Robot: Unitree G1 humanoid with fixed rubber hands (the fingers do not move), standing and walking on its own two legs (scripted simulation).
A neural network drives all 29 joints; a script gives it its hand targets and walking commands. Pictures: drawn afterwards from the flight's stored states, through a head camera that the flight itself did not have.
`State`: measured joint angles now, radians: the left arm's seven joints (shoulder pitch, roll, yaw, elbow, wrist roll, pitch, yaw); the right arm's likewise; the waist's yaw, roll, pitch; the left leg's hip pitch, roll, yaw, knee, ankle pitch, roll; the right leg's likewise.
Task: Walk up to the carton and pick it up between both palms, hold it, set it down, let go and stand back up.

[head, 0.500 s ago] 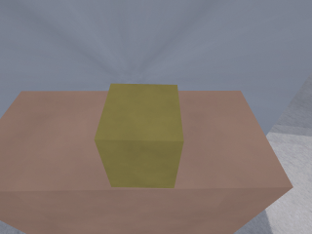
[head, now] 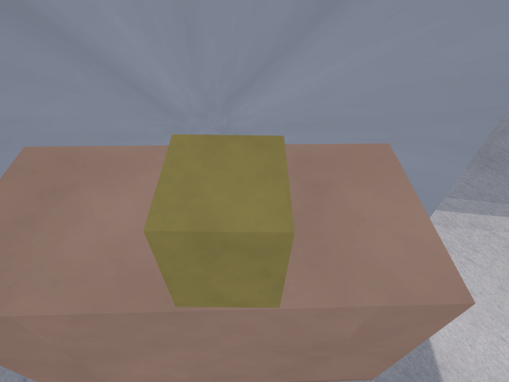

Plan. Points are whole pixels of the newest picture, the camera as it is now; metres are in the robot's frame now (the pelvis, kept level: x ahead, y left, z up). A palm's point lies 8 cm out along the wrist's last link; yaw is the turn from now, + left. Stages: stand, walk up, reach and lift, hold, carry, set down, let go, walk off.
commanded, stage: walk up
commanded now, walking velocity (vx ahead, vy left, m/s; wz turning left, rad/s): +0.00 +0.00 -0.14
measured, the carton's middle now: (227, 224) +0.40 +0.04 +0.02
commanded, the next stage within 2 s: stand in 0.24 s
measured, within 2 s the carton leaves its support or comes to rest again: neither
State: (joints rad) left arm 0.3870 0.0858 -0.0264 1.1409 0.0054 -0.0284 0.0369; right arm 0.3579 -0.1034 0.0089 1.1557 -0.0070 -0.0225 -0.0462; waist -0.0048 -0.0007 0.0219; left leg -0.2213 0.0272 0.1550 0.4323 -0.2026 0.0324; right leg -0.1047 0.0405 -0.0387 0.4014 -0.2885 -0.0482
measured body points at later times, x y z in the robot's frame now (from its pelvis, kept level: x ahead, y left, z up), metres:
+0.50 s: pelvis -0.01 +0.00 +0.00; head +0.02 +0.01 +0.44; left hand -0.04 +0.20 -0.17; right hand -0.04 -0.20 -0.17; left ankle +0.02 +0.09 -0.74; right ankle -0.04 -0.09 -0.74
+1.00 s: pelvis -0.04 +0.01 -0.01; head +0.04 +0.03 +0.43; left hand +0.09 +0.24 -0.13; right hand +0.12 -0.18 -0.12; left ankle +0.02 +0.10 -0.74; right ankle -0.05 -0.08 -0.74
